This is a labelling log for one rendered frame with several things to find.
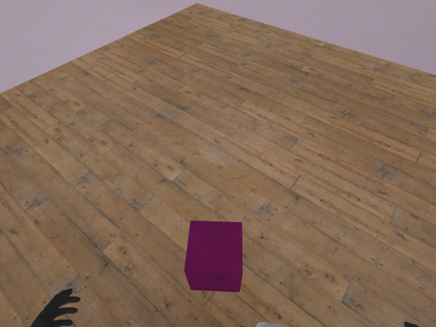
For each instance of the carton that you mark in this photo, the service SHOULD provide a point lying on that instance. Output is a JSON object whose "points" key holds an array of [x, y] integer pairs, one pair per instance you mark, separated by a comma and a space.
{"points": [[214, 259]]}

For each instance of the left robot hand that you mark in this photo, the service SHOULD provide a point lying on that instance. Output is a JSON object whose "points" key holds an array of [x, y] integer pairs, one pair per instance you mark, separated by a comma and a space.
{"points": [[51, 310]]}

